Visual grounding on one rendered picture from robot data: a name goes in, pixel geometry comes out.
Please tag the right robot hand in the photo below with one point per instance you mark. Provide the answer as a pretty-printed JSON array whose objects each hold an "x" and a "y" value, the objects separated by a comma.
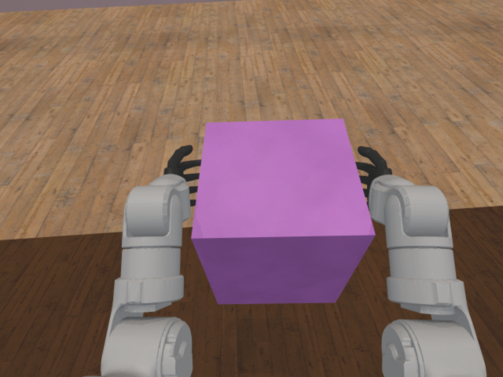
[{"x": 379, "y": 169}]

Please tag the right robot upper arm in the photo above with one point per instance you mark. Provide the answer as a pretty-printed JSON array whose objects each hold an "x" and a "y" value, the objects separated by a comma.
[{"x": 429, "y": 348}]

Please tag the carton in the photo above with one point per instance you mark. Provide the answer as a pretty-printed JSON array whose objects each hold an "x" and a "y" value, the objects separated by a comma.
[{"x": 280, "y": 215}]

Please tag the robot right forearm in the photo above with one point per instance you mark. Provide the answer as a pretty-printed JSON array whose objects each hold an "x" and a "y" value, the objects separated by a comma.
[{"x": 418, "y": 234}]

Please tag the left robot upper arm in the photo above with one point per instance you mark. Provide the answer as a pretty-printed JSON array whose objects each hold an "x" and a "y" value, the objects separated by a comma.
[{"x": 148, "y": 347}]

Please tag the left robot hand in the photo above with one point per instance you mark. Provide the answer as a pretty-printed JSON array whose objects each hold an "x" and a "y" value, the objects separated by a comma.
[{"x": 175, "y": 167}]

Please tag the robot left forearm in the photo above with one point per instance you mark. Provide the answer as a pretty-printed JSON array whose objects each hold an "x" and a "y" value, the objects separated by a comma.
[{"x": 150, "y": 271}]

